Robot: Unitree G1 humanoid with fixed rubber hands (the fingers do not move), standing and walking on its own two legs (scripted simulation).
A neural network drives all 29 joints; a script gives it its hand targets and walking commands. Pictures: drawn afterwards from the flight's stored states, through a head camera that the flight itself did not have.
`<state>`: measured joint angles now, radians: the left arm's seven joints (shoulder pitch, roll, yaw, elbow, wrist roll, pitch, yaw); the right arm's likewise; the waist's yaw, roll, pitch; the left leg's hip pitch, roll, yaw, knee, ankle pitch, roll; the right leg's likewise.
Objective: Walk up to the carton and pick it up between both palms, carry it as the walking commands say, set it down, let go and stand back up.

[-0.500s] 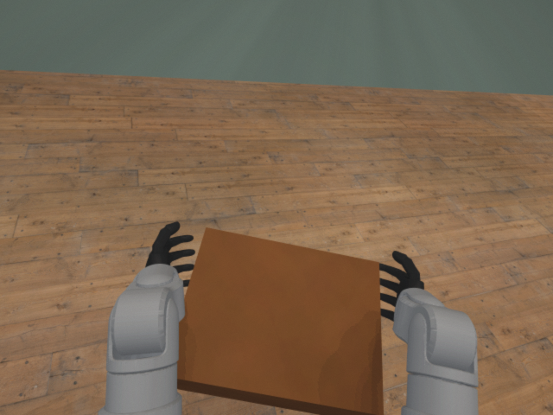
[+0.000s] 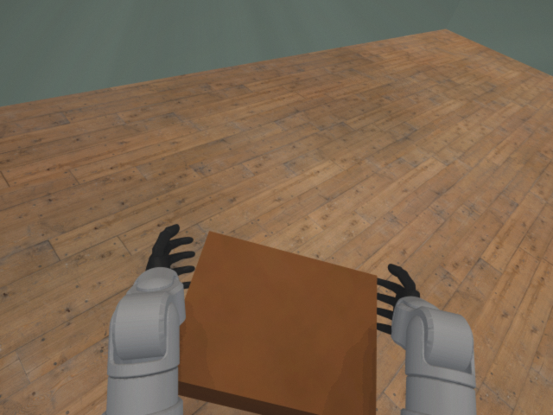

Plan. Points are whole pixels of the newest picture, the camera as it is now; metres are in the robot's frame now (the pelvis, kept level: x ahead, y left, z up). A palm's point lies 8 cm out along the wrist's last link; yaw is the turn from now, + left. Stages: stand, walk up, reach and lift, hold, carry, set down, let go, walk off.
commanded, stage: carry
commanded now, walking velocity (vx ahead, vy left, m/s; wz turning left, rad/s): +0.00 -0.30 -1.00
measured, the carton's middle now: (269, 335) +0.26 +0.03 -0.03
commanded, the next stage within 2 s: none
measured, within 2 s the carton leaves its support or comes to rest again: neither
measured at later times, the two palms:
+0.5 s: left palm (84, 212) +0.34 +0.31 +0.09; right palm (307, 318) +0.23 +0.00 +0.10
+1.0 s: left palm out of the picture +0.18 +0.37 +0.09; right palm out of the picture +0.06 +0.06 +0.08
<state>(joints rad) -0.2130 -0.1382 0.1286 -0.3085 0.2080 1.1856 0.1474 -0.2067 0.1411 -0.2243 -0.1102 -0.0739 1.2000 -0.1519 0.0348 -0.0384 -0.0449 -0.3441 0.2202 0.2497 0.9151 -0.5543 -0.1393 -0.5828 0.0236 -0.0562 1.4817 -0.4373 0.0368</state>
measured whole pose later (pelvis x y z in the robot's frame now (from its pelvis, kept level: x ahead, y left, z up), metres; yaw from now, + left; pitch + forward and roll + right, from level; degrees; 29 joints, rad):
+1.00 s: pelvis -0.14 +0.30 +0.01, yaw -19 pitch -3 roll -2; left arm -0.23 -0.15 0.13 -0.15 0.21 1.08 0.10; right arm -0.19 0.13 -0.22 -0.14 -0.16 1.21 -0.15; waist 0.04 0.00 -0.02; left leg -0.38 0.03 0.11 0.91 -0.43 -0.10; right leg -0.36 0.00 -0.11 0.58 -0.17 -0.04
